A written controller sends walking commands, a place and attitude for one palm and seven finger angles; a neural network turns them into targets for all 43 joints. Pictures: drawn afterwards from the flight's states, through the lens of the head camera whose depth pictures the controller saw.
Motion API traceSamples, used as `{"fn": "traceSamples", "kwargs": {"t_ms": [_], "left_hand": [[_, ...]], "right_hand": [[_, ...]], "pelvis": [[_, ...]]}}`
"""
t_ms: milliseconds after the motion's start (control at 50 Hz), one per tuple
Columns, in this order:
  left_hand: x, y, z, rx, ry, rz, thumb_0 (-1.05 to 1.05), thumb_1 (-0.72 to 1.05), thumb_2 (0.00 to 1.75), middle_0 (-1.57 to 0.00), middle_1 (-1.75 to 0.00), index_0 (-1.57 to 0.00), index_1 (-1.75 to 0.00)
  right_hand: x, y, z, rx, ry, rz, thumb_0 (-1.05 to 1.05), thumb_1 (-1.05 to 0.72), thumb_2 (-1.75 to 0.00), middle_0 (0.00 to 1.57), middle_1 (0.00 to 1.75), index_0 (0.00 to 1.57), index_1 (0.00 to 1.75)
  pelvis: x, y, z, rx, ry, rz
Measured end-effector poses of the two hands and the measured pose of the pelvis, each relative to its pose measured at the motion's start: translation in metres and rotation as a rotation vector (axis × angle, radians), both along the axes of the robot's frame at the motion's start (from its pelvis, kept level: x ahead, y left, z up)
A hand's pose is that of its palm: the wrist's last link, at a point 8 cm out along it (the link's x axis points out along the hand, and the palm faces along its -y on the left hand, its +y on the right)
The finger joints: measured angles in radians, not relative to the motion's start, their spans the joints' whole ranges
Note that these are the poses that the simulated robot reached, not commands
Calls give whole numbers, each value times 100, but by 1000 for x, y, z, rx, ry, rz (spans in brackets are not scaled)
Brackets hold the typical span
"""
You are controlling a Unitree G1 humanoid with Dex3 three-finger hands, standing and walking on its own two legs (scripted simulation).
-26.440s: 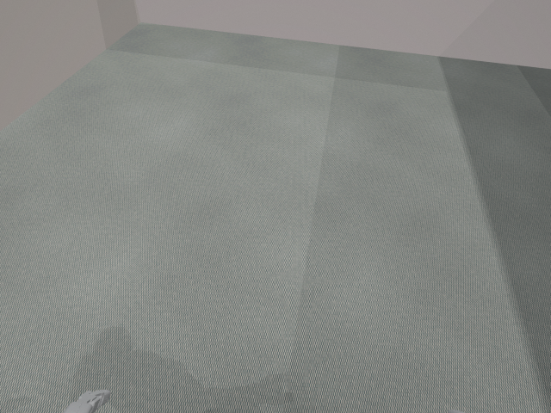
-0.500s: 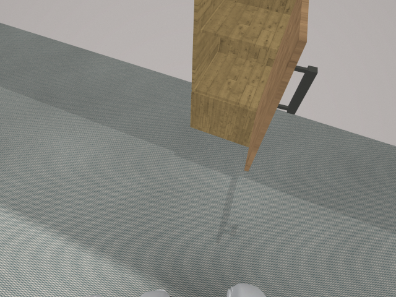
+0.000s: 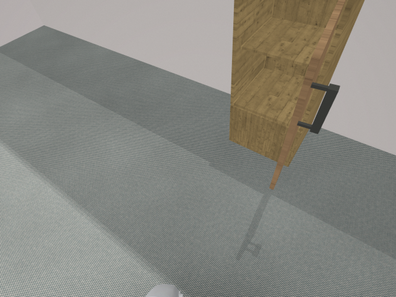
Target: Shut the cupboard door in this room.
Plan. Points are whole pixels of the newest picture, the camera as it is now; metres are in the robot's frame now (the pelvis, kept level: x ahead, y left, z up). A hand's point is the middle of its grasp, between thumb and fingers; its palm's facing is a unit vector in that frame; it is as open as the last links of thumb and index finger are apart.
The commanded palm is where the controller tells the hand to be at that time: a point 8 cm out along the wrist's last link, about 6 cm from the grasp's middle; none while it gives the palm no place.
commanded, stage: turn or walk to find it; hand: left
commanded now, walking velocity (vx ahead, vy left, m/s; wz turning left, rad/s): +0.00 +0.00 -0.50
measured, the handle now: (315, 108) +0.59 -0.28 -0.01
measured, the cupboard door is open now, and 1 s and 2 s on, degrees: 96 96 96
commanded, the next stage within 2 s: stand and wait in 0.52 s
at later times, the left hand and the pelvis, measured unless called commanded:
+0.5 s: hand out of the picture +0.06 +0.20 -0.18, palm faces -0.11 -0.96 -0.26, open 7.4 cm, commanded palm none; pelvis -0.01 -0.01 -0.02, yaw -12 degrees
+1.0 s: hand out of the picture +0.11 +0.16 -0.19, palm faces -0.25 -0.96 -0.15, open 7.4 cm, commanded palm none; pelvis +0.01 +0.00 -0.01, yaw -17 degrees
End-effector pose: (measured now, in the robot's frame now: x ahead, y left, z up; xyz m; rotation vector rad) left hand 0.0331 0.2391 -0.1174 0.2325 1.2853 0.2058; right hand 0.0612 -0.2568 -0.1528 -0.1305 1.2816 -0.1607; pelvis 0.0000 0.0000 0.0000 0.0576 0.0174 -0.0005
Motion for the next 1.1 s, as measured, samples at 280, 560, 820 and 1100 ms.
{"fn": "traceSamples", "kwargs": {"t_ms": [280, 560, 820, 1100], "left_hand": [[-70, -8, -36, -116, 231, 55, 1, 90, 89, -21, -30, -20, -30], [55, -2, -28, 21, -12, -181, 1, 90, 89, -20, -30, -20, -30], [86, -36, -17, -39, -48, -304, 1, 90, 89, -20, -30, -20, -30], [75, -23, -40, -120, 47, -277, 1, 91, 89, -20, -30, -20, -30]], "right_hand": [[21, 31, 11, -42, -51, 16, 1, -91, -90, 19, 30, 19, 30], [-58, -12, -23, -16, 8, -200, 0, -91, -90, 20, 30, 20, 30], [-92, -27, 11, -68, 34, -266, 1, -91, -90, 19, 29, 19, 30], [-105, 45, 16, -32, 103, -291, 1, -93, -90, 20, 30, 20, 30]], "pelvis": [[0, 7, -7, -49, 14, -83], [-12, -19, -27, -59, -28, -221], [-11, -19, -5, -53, -16, -282], [15, 4, -3, -57, -11, -299]]}}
